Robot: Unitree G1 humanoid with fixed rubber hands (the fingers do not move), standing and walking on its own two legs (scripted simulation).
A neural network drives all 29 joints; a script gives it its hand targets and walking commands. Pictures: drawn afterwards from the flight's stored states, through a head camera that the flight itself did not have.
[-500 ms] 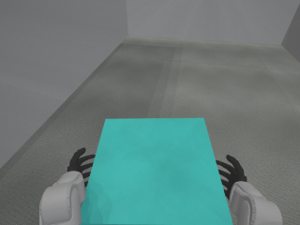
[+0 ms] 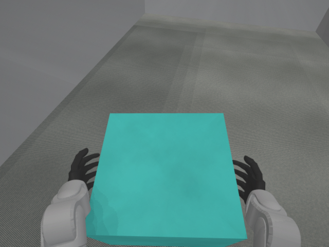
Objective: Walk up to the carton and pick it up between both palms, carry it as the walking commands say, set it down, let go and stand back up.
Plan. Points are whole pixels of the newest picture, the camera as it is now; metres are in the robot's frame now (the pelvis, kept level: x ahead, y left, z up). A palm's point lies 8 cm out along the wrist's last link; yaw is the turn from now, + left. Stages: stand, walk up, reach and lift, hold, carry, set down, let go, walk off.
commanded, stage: carry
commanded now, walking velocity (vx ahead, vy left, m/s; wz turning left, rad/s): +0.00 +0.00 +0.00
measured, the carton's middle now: (165, 180) +0.31 -0.01 +0.01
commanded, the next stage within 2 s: none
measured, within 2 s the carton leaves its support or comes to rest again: neither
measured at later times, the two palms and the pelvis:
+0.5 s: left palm (33, 213) +0.21 +0.25 +0.08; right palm (224, 219) +0.20 -0.12 +0.07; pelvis -0.03 +0.06 -0.01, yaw -1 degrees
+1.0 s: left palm (40, 197) +0.25 +0.27 +0.05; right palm (211, 205) +0.23 -0.10 +0.04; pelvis +0.00 +0.08 -0.02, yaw -1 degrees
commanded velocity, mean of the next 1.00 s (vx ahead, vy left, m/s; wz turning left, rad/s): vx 0.00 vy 0.00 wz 0.00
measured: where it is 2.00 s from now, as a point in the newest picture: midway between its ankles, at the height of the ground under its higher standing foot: outside the picture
